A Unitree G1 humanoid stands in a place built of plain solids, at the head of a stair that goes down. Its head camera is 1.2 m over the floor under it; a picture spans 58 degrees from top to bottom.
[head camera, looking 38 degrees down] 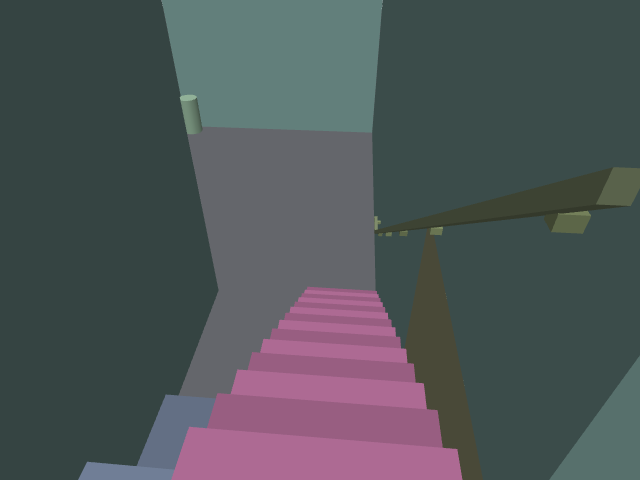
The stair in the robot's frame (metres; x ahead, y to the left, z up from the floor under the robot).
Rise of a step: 0.19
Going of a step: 0.25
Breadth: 0.89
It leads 5 degrees to the right of straight ahead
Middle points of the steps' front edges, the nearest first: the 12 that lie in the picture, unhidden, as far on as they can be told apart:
0.72 0.00 -0.19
0.97 -0.02 -0.38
1.22 -0.04 -0.57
1.47 -0.07 -0.77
1.72 -0.09 -0.96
1.97 -0.11 -1.15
2.22 -0.13 -1.34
2.47 -0.15 -1.53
2.71 -0.17 -1.73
2.96 -0.19 -1.92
3.21 -0.22 -2.11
3.46 -0.24 -2.30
